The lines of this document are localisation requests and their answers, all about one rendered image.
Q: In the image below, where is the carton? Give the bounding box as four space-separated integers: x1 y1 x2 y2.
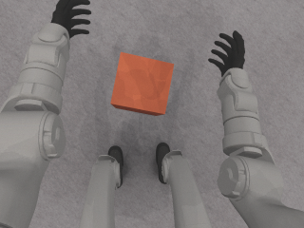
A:
110 52 174 116

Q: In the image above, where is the robot left upper arm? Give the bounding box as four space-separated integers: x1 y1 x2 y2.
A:
0 110 67 228

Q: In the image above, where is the robot right hand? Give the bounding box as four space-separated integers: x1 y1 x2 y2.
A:
208 30 245 77

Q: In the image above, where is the right robot shin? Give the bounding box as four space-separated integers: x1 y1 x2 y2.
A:
161 150 190 175

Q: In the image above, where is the right robot forearm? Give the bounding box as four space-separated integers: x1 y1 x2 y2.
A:
217 67 284 190

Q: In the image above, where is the robot right upper arm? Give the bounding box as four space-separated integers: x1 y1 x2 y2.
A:
217 155 304 228

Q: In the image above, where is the robot left hand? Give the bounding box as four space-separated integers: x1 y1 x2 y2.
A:
50 0 91 40

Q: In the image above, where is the robot right foot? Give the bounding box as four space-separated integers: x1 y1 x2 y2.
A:
156 142 170 184

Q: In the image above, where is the left robot forearm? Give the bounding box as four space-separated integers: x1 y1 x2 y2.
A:
0 23 70 115

